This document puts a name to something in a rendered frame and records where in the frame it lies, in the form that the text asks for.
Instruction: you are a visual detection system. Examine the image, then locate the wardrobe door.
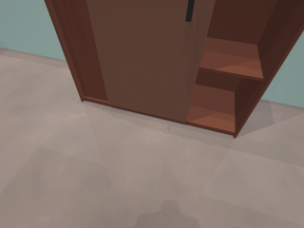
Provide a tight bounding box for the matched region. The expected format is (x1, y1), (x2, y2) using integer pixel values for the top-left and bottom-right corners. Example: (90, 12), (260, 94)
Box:
(51, 0), (108, 101)
(86, 0), (216, 123)

